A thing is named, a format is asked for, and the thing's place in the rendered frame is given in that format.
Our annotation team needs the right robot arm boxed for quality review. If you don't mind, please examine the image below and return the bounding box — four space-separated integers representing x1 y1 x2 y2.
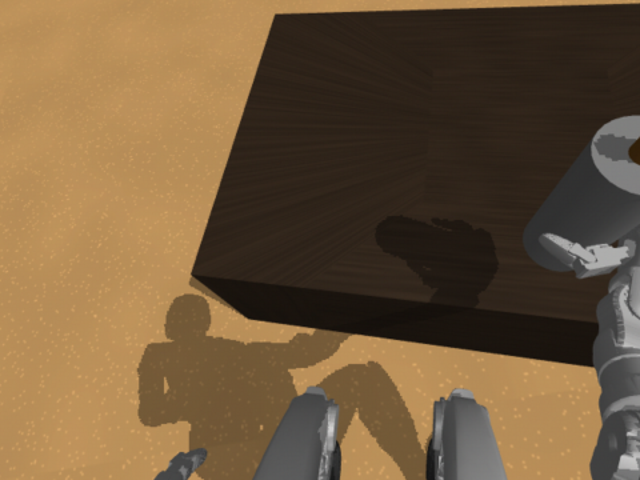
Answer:
590 266 640 480

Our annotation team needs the right robot hand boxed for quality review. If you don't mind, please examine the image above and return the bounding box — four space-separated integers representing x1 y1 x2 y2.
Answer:
538 224 640 279

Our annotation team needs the bottle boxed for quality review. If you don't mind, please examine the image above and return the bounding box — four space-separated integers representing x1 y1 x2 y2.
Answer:
523 115 640 272

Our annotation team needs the left robot hand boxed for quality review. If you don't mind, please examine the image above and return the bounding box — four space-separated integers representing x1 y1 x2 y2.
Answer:
154 448 207 480

